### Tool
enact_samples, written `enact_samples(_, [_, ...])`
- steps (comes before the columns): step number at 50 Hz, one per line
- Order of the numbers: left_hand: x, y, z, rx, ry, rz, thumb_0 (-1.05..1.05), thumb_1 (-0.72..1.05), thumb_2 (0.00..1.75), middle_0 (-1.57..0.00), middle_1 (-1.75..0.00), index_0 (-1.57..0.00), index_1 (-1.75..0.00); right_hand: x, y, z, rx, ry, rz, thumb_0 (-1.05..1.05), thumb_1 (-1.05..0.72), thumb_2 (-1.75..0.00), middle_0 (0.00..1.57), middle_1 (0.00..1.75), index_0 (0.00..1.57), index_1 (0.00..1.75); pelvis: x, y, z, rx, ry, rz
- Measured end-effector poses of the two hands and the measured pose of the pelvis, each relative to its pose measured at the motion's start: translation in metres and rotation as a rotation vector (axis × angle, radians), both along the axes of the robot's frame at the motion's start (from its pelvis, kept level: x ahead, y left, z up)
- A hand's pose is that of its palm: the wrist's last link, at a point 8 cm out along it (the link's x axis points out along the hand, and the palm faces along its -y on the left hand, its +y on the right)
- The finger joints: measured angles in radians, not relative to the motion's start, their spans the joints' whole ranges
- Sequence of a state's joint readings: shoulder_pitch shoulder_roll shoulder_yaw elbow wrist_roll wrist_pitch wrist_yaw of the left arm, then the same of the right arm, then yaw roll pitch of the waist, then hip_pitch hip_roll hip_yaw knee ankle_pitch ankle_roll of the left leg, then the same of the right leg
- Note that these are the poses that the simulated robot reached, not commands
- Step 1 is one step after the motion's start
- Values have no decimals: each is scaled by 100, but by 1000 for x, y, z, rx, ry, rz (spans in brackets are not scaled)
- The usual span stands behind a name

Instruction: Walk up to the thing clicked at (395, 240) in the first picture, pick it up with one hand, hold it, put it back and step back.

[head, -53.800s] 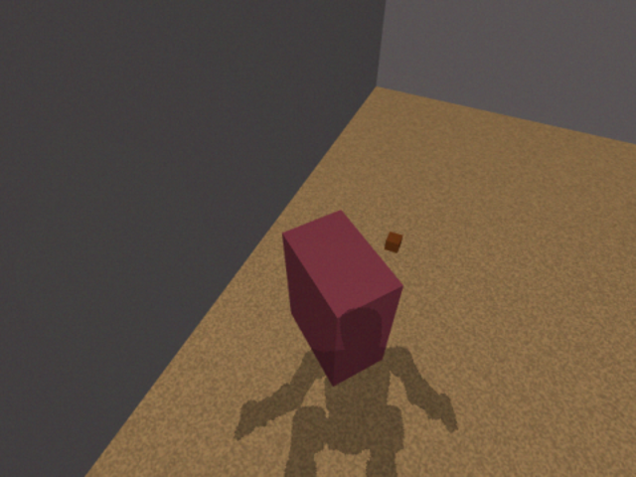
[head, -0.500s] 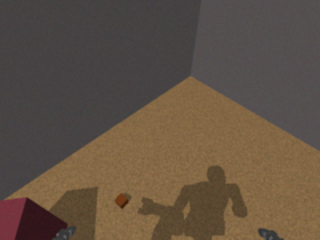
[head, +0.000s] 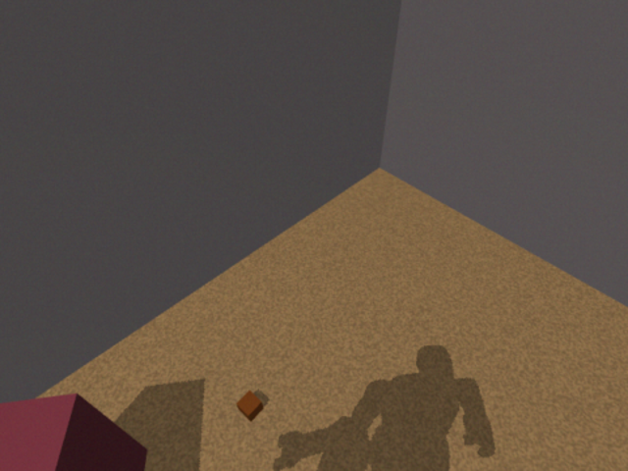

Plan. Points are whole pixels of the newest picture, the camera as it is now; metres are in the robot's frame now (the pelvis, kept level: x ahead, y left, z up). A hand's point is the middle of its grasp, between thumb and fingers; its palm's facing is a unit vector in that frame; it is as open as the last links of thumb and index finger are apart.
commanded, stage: stand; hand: left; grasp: from above
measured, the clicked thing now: (250, 405) +0.46 +0.24 -0.75
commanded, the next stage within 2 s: step back in 1.72 s
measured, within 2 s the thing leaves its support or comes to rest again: neither
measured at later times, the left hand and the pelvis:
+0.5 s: hand out of the picture +0.06 +0.22 -0.16, palm faces +0.01 -0.94 -0.34, open 7.4 cm; pelvis +0.01 -0.02 +0.00, yaw +0 degrees
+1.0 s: hand out of the picture +0.11 +0.22 -0.15, palm faces +0.01 -0.94 -0.34, open 7.4 cm; pelvis +0.03 -0.03 +0.01, yaw +0 degrees
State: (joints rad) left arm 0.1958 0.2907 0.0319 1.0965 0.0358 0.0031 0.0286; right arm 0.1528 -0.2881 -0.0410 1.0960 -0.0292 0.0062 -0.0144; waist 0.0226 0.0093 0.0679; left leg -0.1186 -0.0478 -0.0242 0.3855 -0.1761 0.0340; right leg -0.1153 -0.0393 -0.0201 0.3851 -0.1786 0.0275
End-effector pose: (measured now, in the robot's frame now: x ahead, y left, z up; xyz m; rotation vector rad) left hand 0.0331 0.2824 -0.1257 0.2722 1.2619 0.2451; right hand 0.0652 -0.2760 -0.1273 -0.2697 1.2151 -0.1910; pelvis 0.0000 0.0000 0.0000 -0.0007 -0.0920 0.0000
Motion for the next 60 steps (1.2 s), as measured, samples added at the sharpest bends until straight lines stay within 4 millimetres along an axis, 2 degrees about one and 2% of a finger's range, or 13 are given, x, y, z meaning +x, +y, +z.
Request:
enact_samples(7, [-5,1,3,14,20,0,1,91,89,-20,-30,-20,-30,-6,-10,0,-5,17,-10,0,-90,-89,21,30,21,30,-2,-4,1,3,3,1])
enact_samples(16, [-3,-7,5,14,40,-4,1,91,89,-20,-30,-20,-30,-9,-21,-2,-4,46,-11,0,-90,-89,21,30,20,30,2,-12,2,3,15,0])
enact_samples(29, [29,-20,7,5,7,-19,1,91,89,-20,-30,-21,-30,5,-31,0,-6,49,-5,0,-90,-89,21,30,20,30,14,-23,4,2,26,-1])
enact_samples(43, [64,-23,11,9,-34,-36,1,91,89,-20,-30,-21,-30,24,-41,4,-21,33,-6,0,-90,-89,21,30,20,30,27,-28,5,1,38,-4])
enact_samples(52, [74,-22,13,12,-48,-41,1,91,89,-20,-30,-21,-30,33,-44,6,-26,18,-4,0,-90,-89,21,30,20,30,31,-29,5,2,40,-5])
enact_samples(60, [74,-21,13,13,-45,-46,1,91,89,-20,-30,-21,-30,34,-44,7,-25,19,0,0,-90,-89,21,30,20,30,31,-29,5,2,42,-5])
